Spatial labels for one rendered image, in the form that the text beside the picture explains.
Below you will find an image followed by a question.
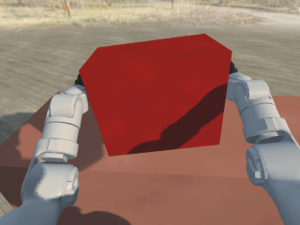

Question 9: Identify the left robot upper arm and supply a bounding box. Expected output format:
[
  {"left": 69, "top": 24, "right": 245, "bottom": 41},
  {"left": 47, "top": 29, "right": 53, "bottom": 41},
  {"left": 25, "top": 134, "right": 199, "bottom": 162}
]
[{"left": 0, "top": 163, "right": 79, "bottom": 225}]

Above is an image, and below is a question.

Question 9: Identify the carton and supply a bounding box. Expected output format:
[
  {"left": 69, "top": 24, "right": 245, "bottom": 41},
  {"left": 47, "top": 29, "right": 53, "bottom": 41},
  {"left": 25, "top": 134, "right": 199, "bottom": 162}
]
[{"left": 79, "top": 34, "right": 233, "bottom": 157}]

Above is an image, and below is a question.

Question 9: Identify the robot left hand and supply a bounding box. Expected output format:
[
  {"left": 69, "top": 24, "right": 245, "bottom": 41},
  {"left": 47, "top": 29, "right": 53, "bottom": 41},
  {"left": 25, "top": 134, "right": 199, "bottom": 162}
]
[{"left": 74, "top": 74, "right": 89, "bottom": 101}]

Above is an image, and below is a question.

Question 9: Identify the pedestal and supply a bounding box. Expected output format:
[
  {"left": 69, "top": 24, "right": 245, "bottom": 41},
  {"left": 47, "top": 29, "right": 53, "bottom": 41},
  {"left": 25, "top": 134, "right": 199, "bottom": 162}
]
[{"left": 0, "top": 90, "right": 300, "bottom": 225}]

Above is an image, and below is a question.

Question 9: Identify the right robot upper arm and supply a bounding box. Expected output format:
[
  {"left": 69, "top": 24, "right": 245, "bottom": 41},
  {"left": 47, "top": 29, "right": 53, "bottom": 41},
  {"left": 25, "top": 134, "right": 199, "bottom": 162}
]
[{"left": 246, "top": 141, "right": 300, "bottom": 225}]

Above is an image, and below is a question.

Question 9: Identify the robot right hand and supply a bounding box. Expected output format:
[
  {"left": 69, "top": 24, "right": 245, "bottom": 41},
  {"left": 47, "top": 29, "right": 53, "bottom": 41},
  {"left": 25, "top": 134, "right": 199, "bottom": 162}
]
[{"left": 229, "top": 61, "right": 238, "bottom": 75}]

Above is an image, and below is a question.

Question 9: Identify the right robot forearm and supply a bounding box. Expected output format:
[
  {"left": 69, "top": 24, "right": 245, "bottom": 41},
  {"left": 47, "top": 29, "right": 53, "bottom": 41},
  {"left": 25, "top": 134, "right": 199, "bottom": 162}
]
[{"left": 226, "top": 72, "right": 300, "bottom": 149}]

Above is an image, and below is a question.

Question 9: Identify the left robot forearm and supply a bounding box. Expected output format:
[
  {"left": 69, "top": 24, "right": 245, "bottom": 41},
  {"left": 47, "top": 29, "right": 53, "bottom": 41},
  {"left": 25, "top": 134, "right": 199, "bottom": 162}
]
[{"left": 21, "top": 84, "right": 89, "bottom": 203}]

